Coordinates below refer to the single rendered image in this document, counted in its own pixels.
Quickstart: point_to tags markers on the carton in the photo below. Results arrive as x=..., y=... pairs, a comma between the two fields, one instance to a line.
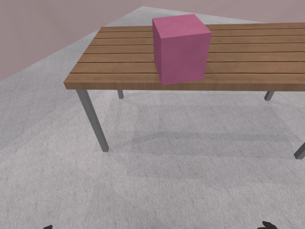
x=181, y=45

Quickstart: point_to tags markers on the table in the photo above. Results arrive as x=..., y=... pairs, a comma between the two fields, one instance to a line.
x=242, y=57

